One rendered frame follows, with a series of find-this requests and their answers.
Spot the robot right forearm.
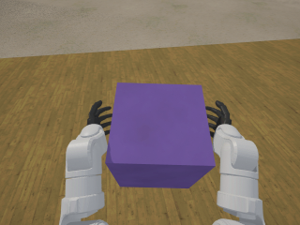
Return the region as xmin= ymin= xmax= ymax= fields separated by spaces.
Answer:
xmin=212 ymin=124 xmax=265 ymax=225

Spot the right robot hand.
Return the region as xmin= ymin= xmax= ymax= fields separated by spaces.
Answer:
xmin=205 ymin=100 xmax=232 ymax=138

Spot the carton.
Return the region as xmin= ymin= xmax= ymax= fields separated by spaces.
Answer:
xmin=105 ymin=82 xmax=216 ymax=188

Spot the left robot hand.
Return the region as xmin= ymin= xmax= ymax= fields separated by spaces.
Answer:
xmin=87 ymin=100 xmax=113 ymax=136

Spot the robot left forearm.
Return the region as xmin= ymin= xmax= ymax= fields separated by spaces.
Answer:
xmin=59 ymin=124 xmax=108 ymax=225

